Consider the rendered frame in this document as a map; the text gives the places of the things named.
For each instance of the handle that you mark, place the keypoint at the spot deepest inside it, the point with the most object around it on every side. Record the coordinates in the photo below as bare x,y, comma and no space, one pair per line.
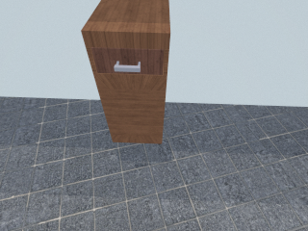
127,68

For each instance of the cabinet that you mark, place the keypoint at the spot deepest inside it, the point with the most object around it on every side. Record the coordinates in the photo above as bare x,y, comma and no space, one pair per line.
133,104

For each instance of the drawer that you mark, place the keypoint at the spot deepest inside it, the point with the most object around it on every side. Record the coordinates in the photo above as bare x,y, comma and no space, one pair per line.
105,58

